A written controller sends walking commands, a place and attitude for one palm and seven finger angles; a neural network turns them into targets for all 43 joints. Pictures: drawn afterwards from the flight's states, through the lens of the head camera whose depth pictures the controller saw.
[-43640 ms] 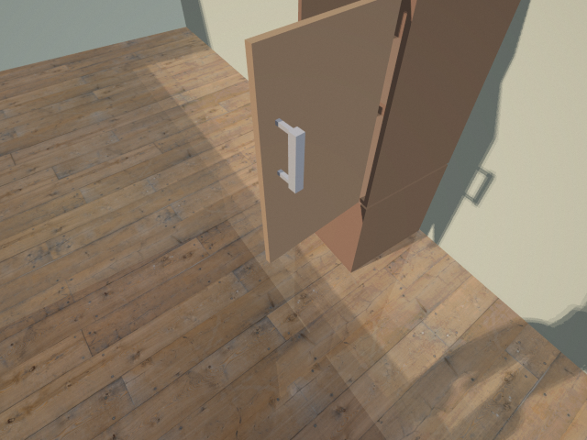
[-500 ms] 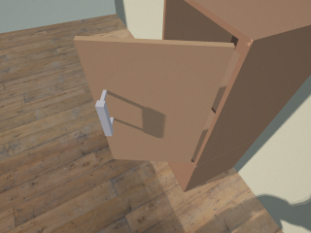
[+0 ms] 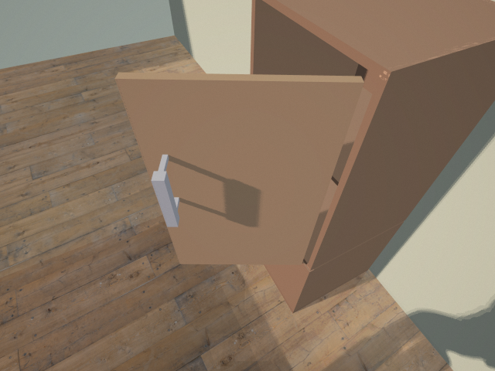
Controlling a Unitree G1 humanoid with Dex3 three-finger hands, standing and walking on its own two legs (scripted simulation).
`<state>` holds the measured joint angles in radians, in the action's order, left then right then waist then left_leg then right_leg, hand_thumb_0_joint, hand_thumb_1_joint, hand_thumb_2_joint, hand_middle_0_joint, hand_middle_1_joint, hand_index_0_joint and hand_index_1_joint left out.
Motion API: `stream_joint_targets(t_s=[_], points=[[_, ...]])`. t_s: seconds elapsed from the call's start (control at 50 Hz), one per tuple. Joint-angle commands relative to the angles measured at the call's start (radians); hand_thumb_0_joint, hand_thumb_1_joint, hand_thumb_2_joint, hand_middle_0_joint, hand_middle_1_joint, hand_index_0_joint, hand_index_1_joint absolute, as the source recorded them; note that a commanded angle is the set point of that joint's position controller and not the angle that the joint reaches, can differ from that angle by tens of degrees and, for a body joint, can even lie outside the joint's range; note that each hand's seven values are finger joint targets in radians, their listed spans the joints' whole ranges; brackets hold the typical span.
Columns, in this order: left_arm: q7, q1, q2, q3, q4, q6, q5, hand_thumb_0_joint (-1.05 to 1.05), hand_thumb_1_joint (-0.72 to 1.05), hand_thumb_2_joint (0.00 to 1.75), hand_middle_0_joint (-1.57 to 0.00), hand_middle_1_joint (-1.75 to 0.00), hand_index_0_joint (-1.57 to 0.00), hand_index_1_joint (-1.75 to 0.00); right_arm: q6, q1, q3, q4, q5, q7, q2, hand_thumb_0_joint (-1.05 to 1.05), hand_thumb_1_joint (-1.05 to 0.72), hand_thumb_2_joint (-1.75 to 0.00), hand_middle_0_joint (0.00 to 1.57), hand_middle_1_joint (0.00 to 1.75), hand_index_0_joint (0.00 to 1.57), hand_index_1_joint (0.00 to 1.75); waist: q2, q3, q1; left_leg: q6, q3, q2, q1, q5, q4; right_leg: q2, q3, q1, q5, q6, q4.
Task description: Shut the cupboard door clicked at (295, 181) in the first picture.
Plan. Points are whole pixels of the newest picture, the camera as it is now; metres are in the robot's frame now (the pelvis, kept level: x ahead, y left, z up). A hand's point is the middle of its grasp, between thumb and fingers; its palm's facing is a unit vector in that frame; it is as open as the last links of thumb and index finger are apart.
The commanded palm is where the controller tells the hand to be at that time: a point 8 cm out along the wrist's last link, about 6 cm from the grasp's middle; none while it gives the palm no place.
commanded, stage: look again from close up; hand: left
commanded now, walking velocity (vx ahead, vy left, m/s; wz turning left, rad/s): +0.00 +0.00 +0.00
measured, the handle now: (168, 192) +0.42 +0.18 +0.03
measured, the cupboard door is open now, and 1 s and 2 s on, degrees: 62 62 62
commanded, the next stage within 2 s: shuffle to correct the standing spot in 0.50 s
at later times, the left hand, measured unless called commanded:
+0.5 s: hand out of the picture +0.03 +0.17 -0.18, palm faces +0.02 -0.99 -0.16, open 7.3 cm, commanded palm none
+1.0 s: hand out of the picture +0.06 +0.17 -0.18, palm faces +0.04 -0.98 -0.21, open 7.4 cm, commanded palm none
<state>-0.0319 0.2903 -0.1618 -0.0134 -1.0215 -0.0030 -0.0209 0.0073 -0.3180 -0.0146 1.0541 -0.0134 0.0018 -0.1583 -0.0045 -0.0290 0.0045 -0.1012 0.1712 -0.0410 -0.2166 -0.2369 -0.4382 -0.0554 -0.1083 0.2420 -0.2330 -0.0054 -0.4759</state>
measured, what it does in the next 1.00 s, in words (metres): lifts its right foot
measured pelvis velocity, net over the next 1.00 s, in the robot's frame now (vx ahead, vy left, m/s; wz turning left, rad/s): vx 0.01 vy -0.02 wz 0.02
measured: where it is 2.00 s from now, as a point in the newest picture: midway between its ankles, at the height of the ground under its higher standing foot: outside the picture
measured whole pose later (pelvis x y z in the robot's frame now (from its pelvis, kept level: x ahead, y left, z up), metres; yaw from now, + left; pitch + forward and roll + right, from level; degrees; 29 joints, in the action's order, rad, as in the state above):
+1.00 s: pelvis +0.01 -0.02 +0.00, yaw +1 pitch +1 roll -1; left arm -0.04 0.17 -0.17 0.06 -0.99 0.08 -0.03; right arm -0.01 -0.24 0.03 1.07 -0.03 0.05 -0.12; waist 0.00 -0.11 0.01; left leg -0.08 0.13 0.00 -0.24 -0.26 -0.48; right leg -0.03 -0.01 0.41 -0.45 -0.01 -0.97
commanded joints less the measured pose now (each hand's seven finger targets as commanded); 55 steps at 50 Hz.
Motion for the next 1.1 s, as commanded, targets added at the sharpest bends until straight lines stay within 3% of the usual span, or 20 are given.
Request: stream_joint_targets(t_s=[0.0,0.12,0.24,0.4,0.58,0.62,0.7,0.74,0.78,0.8,0.84,0.92,0.96,1.04,1.08], points=[[-0.007,0.053,-0.081,0.013,0.017,-0.018,0.008,0.0,0.9,0.9,-0.2,-0.3,-0.2,-0.3,0.028,-0.033,0.013,-0.027,-0.002,0.012,-0.097,0.0,-0.9,-0.9,0.2,0.3,0.2,0.3,0.0,-0.024,-0.008,0.041,-0.207,0.164,-0.045,-0.012,0.154,-0.07,0.11,-0.04,0.024,0.053,0.073],[-0.011,0.065,-0.07,0.01,-0.022,-0.019,0.01,0.0,0.9,0.9,-0.2,-0.3,-0.2,-0.3,0.032,-0.045,0.01,0.013,0.001,0.019,-0.082,0.0,-0.9,-0.9,0.2,0.3,0.2,0.3,-0.002,-0.003,-0.008,0.04,-0.192,0.167,0.011,0.102,0.133,-0.073,0.102,-0.051,0.076,0.046,0.071],[-0.015,0.065,-0.058,0.01,-0.048,-0.018,0.008,0.0,0.9,0.9,-0.2,-0.3,-0.2,-0.3,0.033,-0.05,0.01,0.041,0.002,0.026,-0.067,0.0,-0.9,-0.9,0.2,0.3,0.2,0.3,0.016,-0.029,-0.006,0.038,-0.185,0.165,0.034,0.199,0.121,-0.073,0.094,-0.056,0.119,0.042,0.069],[-0.019,0.073,-0.049,0.012,-0.073,-0.01,0.01,0.0,0.9,0.9,-0.2,-0.3,-0.2,-0.3,0.035,-0.051,0.01,0.06,0.001,0.037,-0.075,0.0,-0.9,-0.9,0.2,0.3,0.2,0.3,-0.02,-0.009,-0.005,0.043,-0.18,0.172,0.102,0.375,0.104,-0.067,0.08,-0.066,0.145,0.035,0.046],[-0.02,0.069,-0.044,0.014,-0.08,-0.001,0.009,0.0,0.9,0.9,-0.2,-0.3,-0.2,-0.3,0.033,-0.053,0.01,0.065,0.001,0.044,-0.078,0.0,-0.9,-0.9,0.2,0.3,0.2,0.3,-0.012,-0.031,-0.006,0.046,-0.188,0.174,0.115,0.418,0.11,-0.063,0.076,-0.067,0.124,0.031,0.04],[-0.021,0.063,-0.047,0.018,-0.076,0.006,0.012,0.0,0.9,0.9,-0.2,-0.3,-0.2,-0.3,0.032,-0.05,0.015,0.064,0.003,0.048,-0.078,0.0,-0.9,-0.9,0.2,0.3,0.2,0.3,-0.022,-0.031,-0.004,0.052,-0.199,0.192,0.142,0.503,0.109,-0.057,0.07,-0.043,0.116,0.022,0.024],[-0.022,0.047,-0.054,0.032,-0.051,0.023,0.01,0.0,0.9,0.9,-0.2,-0.3,-0.2,-0.3,0.024,-0.058,0.033,0.05,0.004,0.061,-0.096,0.0,-0.9,-0.9,0.2,0.3,0.2,0.3,-0.035,-0.018,0.005,0.034,-0.237,0.247,0.203,0.701,0.082,-0.038,0.062,0.027,0.07,0.016,-0.047],[-0.02,0.023,-0.061,0.042,-0.024,0.037,0.005,0.0,0.9,0.9,-0.2,-0.3,-0.2,-0.3,0.02,-0.077,0.047,0.049,0.0,0.069,-0.108,0.0,-0.9,-0.9,0.2,0.3,0.2,0.3,-0.072,-0.02,0.017,-0.026,-0.297,0.324,0.245,0.813,0.088,-0.023,0.066,0.128,-0.124,0.013,-0.184],[-0.019,-0.005,-0.068,0.058,0.003,0.056,-0.001,0.0,0.9,0.9,-0.2,-0.3,-0.2,-0.3,0.013,-0.073,0.057,0.033,-0.005,0.077,-0.122,0.0,-0.9,-0.9,0.2,0.3,0.2,0.3,-0.057,-0.015,0.02,-0.116,-0.344,0.401,0.176,0.754,0.098,-0.02,0.117,0.174,-0.275,0.013,-0.394],[-0.018,-0.01,-0.063,0.065,0.016,0.062,-0.002,0.0,0.9,0.9,-0.2,-0.3,-0.2,-0.3,0.009,-0.046,0.06,0.017,-0.008,0.077,-0.122,0.0,-0.9,-0.9,0.2,0.3,0.2,0.3,-0.034,-0.015,0.012,-0.139,-0.348,0.412,0.135,0.693,0.102,-0.018,0.137,0.188,-0.284,0.014,-0.463],[-0.013,-0.017,-0.056,0.071,0.034,0.066,-0.006,0.0,0.9,0.9,-0.2,-0.3,-0.2,-0.3,0.002,0.003,0.068,-0.01,-0.014,0.072,-0.127,0.0,-0.9,-0.9,0.2,0.3,0.2,0.3,-0.02,-0.009,0.002,-0.148,-0.333,0.406,0.086,0.617,0.096,-0.008,0.146,0.203,-0.267,0.011,-0.53],[-0.005,-0.054,-0.048,0.079,0.069,0.074,-0.003,0.0,0.9,0.9,-0.2,-0.3,-0.2,-0.3,-0.007,0.019,0.081,-0.029,-0.018,0.061,-0.135,0.0,-0.9,-0.9,0.2,0.3,0.2,0.3,-0.079,0.002,0.013,-0.115,-0.29,0.362,0.05,0.479,0.104,0.015,0.123,0.202,-0.22,-0.002,-0.546],[-0.001,-0.066,-0.047,0.082,0.087,0.075,-0.003,0.0,0.9,0.9,-0.2,-0.3,-0.2,-0.3,-0.011,0.029,0.091,-0.041,-0.021,0.059,-0.144,0.0,-0.9,-0.9,0.2,0.3,0.2,0.3,-0.1,0.012,0.019,-0.11,-0.287,0.365,0.047,0.455,0.095,0.016,0.108,0.187,-0.224,-0.001,-0.487],[0.004,-0.069,-0.054,0.081,0.116,0.066,-0.003,0.0,0.9,0.9,-0.2,-0.3,-0.2,-0.3,-0.018,0.044,0.11,-0.06,-0.024,0.053,-0.174,0.0,-0.9,-0.9,0.2,0.3,0.2,0.3,-0.161,0.035,0.02,-0.086,-0.292,0.372,0.058,0.489,0.048,0.019,0.075,0.124,-0.22,0.006,-0.289],[0.006,-0.032,-0.058,0.082,0.111,0.059,-0.001,0.0,0.9,0.9,-0.2,-0.3,-0.2,-0.3,-0.023,0.058,0.12,-0.069,-0.019,0.047,-0.198,0.0,-0.9,-0.9,0.2,0.3,0.2,0.3,-0.158,0.085,0.003,-0.049,-0.268,0.346,0.047,0.467,-0.003,0.031,0.057,0.034,-0.097,0.008,-0.125]])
